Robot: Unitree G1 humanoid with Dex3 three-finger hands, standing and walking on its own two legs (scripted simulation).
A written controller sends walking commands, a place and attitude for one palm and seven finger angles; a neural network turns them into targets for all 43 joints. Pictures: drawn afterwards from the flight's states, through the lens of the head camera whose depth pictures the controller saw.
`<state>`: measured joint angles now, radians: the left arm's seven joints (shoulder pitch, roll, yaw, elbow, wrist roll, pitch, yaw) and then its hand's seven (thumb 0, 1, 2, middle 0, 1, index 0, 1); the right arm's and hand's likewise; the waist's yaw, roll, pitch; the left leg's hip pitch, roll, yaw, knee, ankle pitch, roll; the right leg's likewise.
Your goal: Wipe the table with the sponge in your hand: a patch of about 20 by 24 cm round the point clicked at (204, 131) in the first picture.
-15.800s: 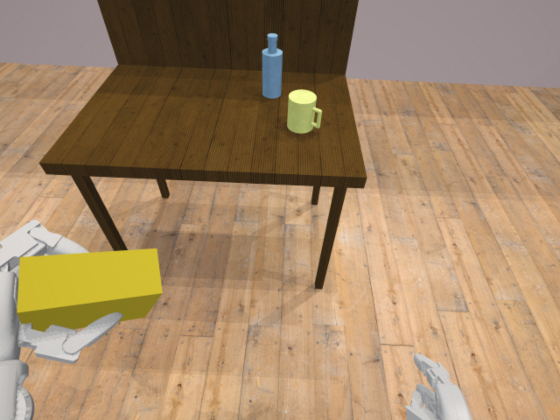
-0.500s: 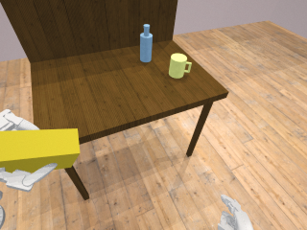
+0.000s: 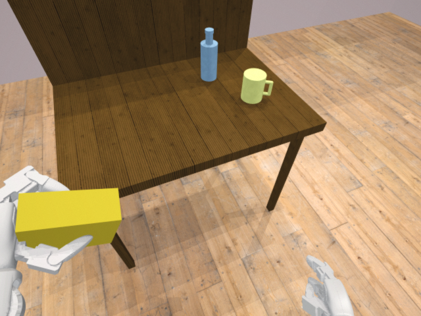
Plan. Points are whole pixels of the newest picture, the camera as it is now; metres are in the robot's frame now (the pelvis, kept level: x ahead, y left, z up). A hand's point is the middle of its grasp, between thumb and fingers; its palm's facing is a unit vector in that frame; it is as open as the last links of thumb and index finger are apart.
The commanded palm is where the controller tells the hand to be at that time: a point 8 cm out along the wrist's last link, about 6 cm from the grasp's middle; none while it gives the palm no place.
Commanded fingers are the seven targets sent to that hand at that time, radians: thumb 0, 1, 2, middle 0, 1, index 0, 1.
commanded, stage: shuffle to correct the standing spot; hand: left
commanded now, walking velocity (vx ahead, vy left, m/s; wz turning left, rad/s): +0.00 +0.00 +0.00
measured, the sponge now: (86, 220) +0.22 +0.21 +0.12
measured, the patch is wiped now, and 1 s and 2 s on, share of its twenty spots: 0.00 0.00 0.00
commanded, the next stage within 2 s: none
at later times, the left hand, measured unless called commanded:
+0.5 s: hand (82, 181) +0.27 +0.23 +0.15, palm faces +0.39 -0.85 -0.35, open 9.6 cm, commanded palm +0.21 +0.27 +0.18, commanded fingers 0.00 0.10 1.30 -1.20 -1.60 -1.20 -1.60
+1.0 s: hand (147, 139) +0.36 +0.15 +0.15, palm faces +0.31 -0.83 -0.47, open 9.6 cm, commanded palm +0.30 +0.20 +0.18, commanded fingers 0.00 0.10 1.30 -1.20 -1.60 -1.20 -1.60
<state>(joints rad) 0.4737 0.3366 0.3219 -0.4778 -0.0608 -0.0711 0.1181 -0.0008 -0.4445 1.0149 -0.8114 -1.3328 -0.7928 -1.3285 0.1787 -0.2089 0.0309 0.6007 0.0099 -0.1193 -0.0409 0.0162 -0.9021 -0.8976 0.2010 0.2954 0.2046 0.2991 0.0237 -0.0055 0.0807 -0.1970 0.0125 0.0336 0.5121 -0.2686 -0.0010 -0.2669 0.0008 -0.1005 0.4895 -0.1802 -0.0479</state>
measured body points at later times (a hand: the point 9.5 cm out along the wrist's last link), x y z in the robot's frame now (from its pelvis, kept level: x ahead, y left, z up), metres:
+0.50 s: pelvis +0.05 -0.01 -0.01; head +0.07 -0.01 +0.44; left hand +0.25 +0.27 +0.17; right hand +0.23 -0.22 -0.10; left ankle +0.01 +0.11 -0.72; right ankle +0.06 -0.09 -0.74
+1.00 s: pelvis +0.14 -0.08 -0.02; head +0.20 -0.08 +0.42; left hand +0.34 +0.19 +0.18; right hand +0.32 -0.29 -0.12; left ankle +0.11 +0.07 -0.70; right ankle +0.23 -0.18 -0.74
